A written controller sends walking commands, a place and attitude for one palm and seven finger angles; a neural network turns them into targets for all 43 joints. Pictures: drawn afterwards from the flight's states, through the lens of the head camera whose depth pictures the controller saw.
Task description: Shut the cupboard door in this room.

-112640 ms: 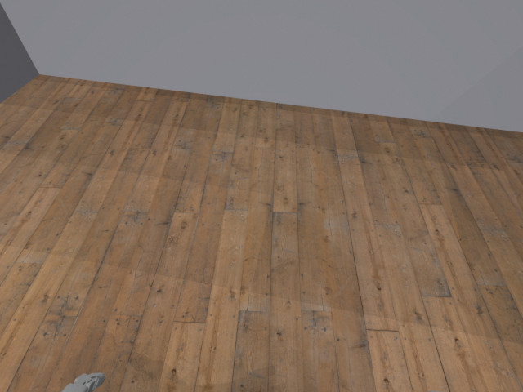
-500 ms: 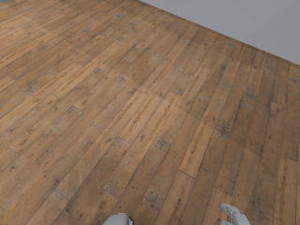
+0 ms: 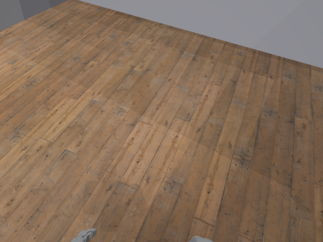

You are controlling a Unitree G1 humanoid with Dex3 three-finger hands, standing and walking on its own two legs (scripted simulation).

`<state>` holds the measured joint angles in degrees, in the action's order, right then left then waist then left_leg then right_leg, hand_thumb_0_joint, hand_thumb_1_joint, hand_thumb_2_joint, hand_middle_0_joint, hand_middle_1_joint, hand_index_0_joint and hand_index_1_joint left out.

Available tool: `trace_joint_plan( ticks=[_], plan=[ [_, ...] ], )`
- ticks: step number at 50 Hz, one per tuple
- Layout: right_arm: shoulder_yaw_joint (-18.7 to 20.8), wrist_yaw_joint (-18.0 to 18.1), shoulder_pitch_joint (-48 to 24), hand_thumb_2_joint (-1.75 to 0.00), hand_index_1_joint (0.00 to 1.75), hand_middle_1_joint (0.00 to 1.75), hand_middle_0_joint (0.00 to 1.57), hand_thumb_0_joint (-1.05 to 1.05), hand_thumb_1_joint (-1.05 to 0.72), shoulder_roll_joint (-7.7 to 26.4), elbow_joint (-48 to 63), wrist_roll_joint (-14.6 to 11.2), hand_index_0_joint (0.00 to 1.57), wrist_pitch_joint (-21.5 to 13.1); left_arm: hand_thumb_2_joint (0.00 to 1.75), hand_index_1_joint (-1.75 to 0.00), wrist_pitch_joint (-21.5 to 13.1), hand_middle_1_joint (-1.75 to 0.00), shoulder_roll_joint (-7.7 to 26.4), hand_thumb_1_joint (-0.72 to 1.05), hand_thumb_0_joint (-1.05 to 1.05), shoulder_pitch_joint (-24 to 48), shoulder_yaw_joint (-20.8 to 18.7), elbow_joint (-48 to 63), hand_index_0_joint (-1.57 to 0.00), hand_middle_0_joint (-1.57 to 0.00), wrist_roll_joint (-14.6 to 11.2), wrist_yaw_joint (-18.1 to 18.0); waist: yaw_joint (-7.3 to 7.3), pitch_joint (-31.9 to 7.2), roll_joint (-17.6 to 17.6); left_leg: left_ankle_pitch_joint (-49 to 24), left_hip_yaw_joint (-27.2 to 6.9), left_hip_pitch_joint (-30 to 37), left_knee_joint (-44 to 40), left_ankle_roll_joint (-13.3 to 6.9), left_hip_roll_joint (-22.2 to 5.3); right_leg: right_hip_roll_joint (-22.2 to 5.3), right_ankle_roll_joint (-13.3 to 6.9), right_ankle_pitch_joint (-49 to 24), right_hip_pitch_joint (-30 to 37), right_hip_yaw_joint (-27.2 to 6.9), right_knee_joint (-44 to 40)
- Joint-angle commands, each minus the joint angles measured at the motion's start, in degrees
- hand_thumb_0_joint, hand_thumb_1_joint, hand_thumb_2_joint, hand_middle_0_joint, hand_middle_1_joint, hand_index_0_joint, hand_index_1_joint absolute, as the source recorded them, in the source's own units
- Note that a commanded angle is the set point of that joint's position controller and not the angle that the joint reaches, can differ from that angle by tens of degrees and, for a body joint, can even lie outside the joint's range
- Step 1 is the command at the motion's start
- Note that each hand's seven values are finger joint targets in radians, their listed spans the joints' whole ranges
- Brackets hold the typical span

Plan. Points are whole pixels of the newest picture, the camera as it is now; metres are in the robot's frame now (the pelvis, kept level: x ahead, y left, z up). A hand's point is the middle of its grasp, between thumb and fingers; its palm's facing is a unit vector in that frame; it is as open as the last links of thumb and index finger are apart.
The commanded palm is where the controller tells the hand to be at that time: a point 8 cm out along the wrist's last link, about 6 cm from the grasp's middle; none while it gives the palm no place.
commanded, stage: turn to face it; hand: left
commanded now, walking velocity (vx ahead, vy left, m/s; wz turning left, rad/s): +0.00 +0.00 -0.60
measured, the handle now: out of the picture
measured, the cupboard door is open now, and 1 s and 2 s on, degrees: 11 11 11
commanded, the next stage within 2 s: none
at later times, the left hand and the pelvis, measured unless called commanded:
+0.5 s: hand (90, 224) +0.19 +0.23 -0.16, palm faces -0.19 -0.96 -0.20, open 7.4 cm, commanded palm none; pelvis +0.07 +0.04 +0.01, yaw -17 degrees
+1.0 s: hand (122, 197) +0.26 +0.15 -0.16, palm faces -0.55 -0.81 -0.21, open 7.4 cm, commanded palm none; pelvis +0.08 +0.03 +0.01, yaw -35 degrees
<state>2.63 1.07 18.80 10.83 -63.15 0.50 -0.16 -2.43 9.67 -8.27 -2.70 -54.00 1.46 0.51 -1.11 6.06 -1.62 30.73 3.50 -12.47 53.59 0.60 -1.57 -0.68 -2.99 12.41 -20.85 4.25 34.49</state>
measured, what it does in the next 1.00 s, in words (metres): steps on the spot, turning right: left foot, then right foot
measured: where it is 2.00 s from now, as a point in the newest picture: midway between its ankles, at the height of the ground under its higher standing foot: outside the picture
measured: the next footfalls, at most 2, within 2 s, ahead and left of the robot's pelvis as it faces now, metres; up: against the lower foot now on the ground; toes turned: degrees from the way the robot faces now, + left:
left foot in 0.34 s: +0.14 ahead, +0.14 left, +0.00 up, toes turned -9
right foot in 0.70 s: +0.06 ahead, -0.12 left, +0.00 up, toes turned -29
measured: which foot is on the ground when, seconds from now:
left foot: up 0.00-0.32, down 0.34-0.70, up 0.72-1.00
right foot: down 0.00-0.34, up 0.36-0.68, down 0.70-1.00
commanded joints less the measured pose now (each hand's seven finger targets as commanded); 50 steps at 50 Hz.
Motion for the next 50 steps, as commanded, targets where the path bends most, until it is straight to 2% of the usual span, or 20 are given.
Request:
trace_joint_plan(
  ticks=[1, 4, 12, 14, 15, 16, 17, 18, 20, 22, 30, 33, 34, 35, 36, 37, 40, 47, 49, 50],
  plan=[
    [0.3, 0.5, -2.9, -0.90, 0.30, 0.30, 0.20, 0.00, -0.90, 3.6, 6.2, 0.1, 0.20, -0.6, 0.90, -0.30, 0.7, -0.30, 9.3, 0.90, 0.00, -8.2, -2.6, 0.5, -0.20, -0.20, -0.7, -1.9, 2.38, -9.3, 6.8, -4.3, -3.7, -16.7, 12.2, 1.5, -3.0, -16.1, -10.4, -31.7, 15.1, -18.2, -16.0],
    [0.3, 0.2, -1.0, -0.90, 0.30, 0.30, 0.20, 0.00, -0.90, 2.0, 6.4, 0.5, 0.20, 1.0, 0.90, -0.30, 0.9, -0.30, 8.8, 0.90, 0.00, -5.6, -2.8, 1.5, -0.20, -0.20, -0.3, -1.8, 0.18, -10.1, 7.0, -9.0, -2.4, -13.5, 7.0, 2.4, -2.4, -12.8, -8.3, -24.5, 9.0, -15.1, -17.4],
    [0.8, 0.6, -6.9, -0.90, 0.30, 0.30, 0.20, 0.00, -0.90, 3.5, 12.0, 0.1, 0.20, 0.6, 0.90, -0.30, 2.7, -0.30, 11.4, 0.90, 0.00, -5.3, -4.4, 3.2, -0.20, -0.20, 0.0, -1.0, 1.39, -10.0, 9.8, -10.0, -2.3, -8.3, -13.0, 2.8, 0.6, -10.5, -7.3, -13.7, 8.1, -22.8, -15.0],
    [0.9, 1.0, -4.5, -0.90, 0.30, 0.30, 0.20, 0.00, -0.90, 4.3, 11.8, -0.1, 0.20, 0.0, 0.90, -0.30, 3.2, -0.30, 11.0, 0.90, 0.00, -3.5, -4.5, 3.9, -0.20, -0.20, -0.3, -1.1, -0.53, -9.8, 9.4, -15.9, -2.7, 0.9, -23.9, 2.5, 0.5, -8.9, -4.5, -11.2, 2.2, -22.9, -11.8],
    [1.1, 1.3, -2.9, -0.90, 0.30, 0.30, 0.20, 0.00, -0.90, 6.3, 11.5, 0.0, 0.20, -0.5, 0.90, -0.30, 3.5, -0.30, 9.8, 0.90, 0.00, -2.8, -4.1, 4.8, -0.20, -0.20, -0.6, -0.9, -1.27, -10.3, 5.5, -17.9, -4.3, 7.7, -30.1, 1.7, -2.4, -5.1, -1.8, -6.4, -2.7, -20.4, -8.5],
    [1.8, 1.5, -2.9, -0.90, 0.30, 0.30, 0.20, 0.00, -0.90, 11.0, 12.2, 0.8, 0.20, -0.9, 0.90, -0.30, 3.8, -0.30, 6.8, 0.90, 0.00, -4.4, -3.6, 5.8, -0.20, -0.20, -1.1, -0.4, -0.88, -10.1, -7.4, -20.4, -16.3, 12.0, -35.0, -2.6, -14.2, 2.5, 1.3, 6.7, -11.1, -13.9, 0.0],
    [2.4, 1.7, -1.8, -0.90, 0.30, 0.30, 0.20, 0.00, -0.90, 14.3, 13.5, 1.2, 0.20, -0.5, 0.90, -0.30, 3.7, -0.30, 6.7, 0.90, 0.00, -3.5, -3.4, 7.3, -0.20, -0.20, -0.9, 0.0, -1.82, -9.1, -13.4, -25.6, -24.7, 9.6, -38.4, -9.3, -25.2, 4.6, 3.7, 21.9, -13.3, -5.7, 13.6],
    [2.3, 1.8, -2.9, -0.90, 0.30, 0.30, 0.20, 0.00, -0.90, 13.7, 13.6, 1.5, 0.20, -0.5, 0.90, -0.30, 4.0, -0.30, 8.4, 0.90, 0.00, -1.8, -3.5, 7.7, -0.20, -0.20, -0.1, 0.1, -1.70, -7.4, -10.1, -31.9, -24.2, 6.8, -37.4, -11.9, -26.2, 2.1, 4.2, 22.2, -13.6, -6.8, 23.1],
    [1.6, 1.9, -7.0, -0.90, 0.30, 0.30, 0.20, 0.00, -0.90, 11.8, 15.1, 1.5, 0.20, -0.6, 0.90, -0.30, 4.5, -0.30, 8.5, 0.90, 0.00, -3.6, -4.2, 6.4, -0.20, -0.20, -0.1, 0.7, 1.07, -8.2, -7.9, -43.5, -14.4, 6.2, -34.3, -10.8, -21.5, 0.2, 5.4, 17.8, -13.0, -6.3, 32.0],
    [1.3, 1.8, -9.1, -0.90, 0.30, 0.30, 0.20, 0.00, -0.90, 11.1, 15.9, 1.5, 0.20, -0.4, 0.90, -0.30, 5.4, -0.30, 7.5, 0.90, 0.00, -3.8, -3.9, 6.2, -0.20, -0.20, -0.4, 1.2, 1.85, -7.8, -7.6, -43.1, -6.7, 5.2, -33.5, -8.9, -18.0, -0.9, 6.2, 14.3, -11.0, -4.7, 30.5],
    [2.8, 0.8, -6.3, -0.90, 0.30, 0.30, 0.20, 0.00, -0.90, 13.8, 14.4, 1.4, 0.20, 0.3, 0.90, -0.30, 5.4, -0.30, 7.2, 0.90, 0.00, 0.2, -2.9, 8.8, -0.20, -0.20, -0.1, 1.9, -0.43, -7.5, -10.9, -40.8, -0.2, 6.0, -29.8, -7.4, -18.8, 0.0, 5.0, 11.3, -1.5, 1.3, 9.6],
    [3.3, 0.3, -7.6, -0.90, 0.30, 0.30, 0.20, 0.00, -0.90, 14.5, 14.6, 0.9, 0.20, 0.7, 0.90, -0.30, 4.6, -0.30, 9.5, 0.90, 0.00, -4.5, -3.2, 7.7, -0.20, -0.20, -0.1, 1.7, 2.41, -8.8, -7.7, -36.8, 3.7, 1.5, -20.6, -3.0, -16.7, 0.6, 3.3, -1.1, 10.1, 2.3, -5.7],
    [3.1, 0.0, -8.1, -0.90, 0.30, 0.30, 0.20, 0.00, -0.90, 12.8, 15.6, 0.4, 0.20, 0.7, 0.90, -0.30, 4.0, -0.30, 13.3, 0.90, 0.00, -8.7, -4.0, 6.6, -0.20, -0.20, 0.2, 1.3, 4.58, -11.0, 0.4, -27.1, 6.8, -5.3, -11.3, 0.3, -13.1, -5.6, 0.9, -11.1, 18.8, -5.4, -11.0],
    [1.7, -0.3, -10.6, -0.90, 0.30, 0.30, 0.20, 0.00, -0.90, 7.8, 18.3, 0.2, 0.20, 0.8, 0.90, -0.30, 3.3, -0.30, 19.4, 0.90, 0.00, -11.2, -5.0, 5.8, -0.20, -0.20, 0.5, 0.4, 6.19, -10.0, 19.3, 4.0, 8.4, -21.5, 1.9, 3.5, -3.8, -19.6, -5.5, -31.5, 25.4, -24.7, -13.5],
    [1.1, 0.4, -12.5, -0.90, 0.30, 0.30, 0.20, 0.00, -0.90, 9.2, 19.6, 0.2, 0.20, 1.5, 0.90, -0.30, 3.5, -0.30, 20.6, 0.90, 0.00, -13.5, -4.7, 5.3, -0.20, -0.20, -0.4, -0.1, 7.35, -10.0, 15.5, 6.9, -0.2, -22.7, 10.1, 3.4, -3.3, -22.8, -9.9, -37.2, 21.1, -26.9, -13.2],
    [1.3, 0.9, -12.9, -0.90, 0.30, 0.30, 0.20, 0.00, -0.90, 8.9, 19.2, 0.1, 0.20, 1.7, 0.90, -0.30, 3.5, -0.30, 19.6, 0.90, 0.00, -10.9, -5.0, 5.7, -0.20, -0.20, -0.2, -0.9, 5.76, -10.2, 19.2, 4.8, -3.3, -26.2, 14.3, 3.5, -3.6, -20.2, -10.6, -33.3, 21.3, -28.2, -13.3],
    [1.4, 0.3, -10.4, -0.90, 0.30, 0.30, 0.20, 0.00, -0.90, 9.6, 16.8, 0.2, 0.20, 1.8, 0.90, -0.30, 3.9, -0.30, 15.3, 0.90, 0.00, -2.3, -3.7, 8.6, -0.20, -0.20, -0.2, -1.2, 2.02, -10.2, 12.2, -5.2, -3.5, -21.0, 12.2, 4.3, -4.8, -14.2, -8.0, -22.3, 14.9, -18.5, -12.6],
    [1.1, 0.1, -8.1, -0.90, 0.30, 0.30, 0.20, 0.00, -0.90, 7.9, 16.9, -0.1, 0.20, 1.5, 0.90, -0.30, 4.5, -0.30, 16.6, 0.90, 0.00, -1.3, -4.1, 8.8, -0.20, -0.20, 0.3, -0.5, 1.66, -8.1, 11.0, -7.0, -0.8, -9.7, -10.2, 3.8, -0.4, -11.5, -7.2, -10.4, 6.4, -22.7, -13.0],
    [1.1, 0.5, -3.1, -0.90, 0.30, 0.30, 0.20, 0.00, -0.90, 8.1, 15.6, -0.1, 0.20, 0.8, 0.90, -0.30, 4.8, -0.30, 15.9, 0.90, 0.00, 0.8, -4.0, 8.9, -0.20, -0.20, -0.1, -0.4, -1.10, -9.0, 10.0, -14.6, -0.7, -1.0, -22.2, 3.4, 0.2, -9.5, -4.2, -7.8, 2.0, -22.8, -9.6],
    [1.3, 0.8, -1.0, -0.90, 0.30, 0.30, 0.20, 0.00, -0.90, 10.2, 15.1, 0.1, 0.20, 0.3, 0.90, -0.30, 5.3, -0.30, 13.9, 0.90, 0.00, 1.1, -3.6, 9.5, -0.20, -0.20, -0.5, -0.2, -1.81, -9.4, 4.4, -15.6, -4.1, 5.1, -30.7, 2.2, -2.9, -5.4, -1.1, -1.5, -3.5, -20.1, -5.5]
  ],
)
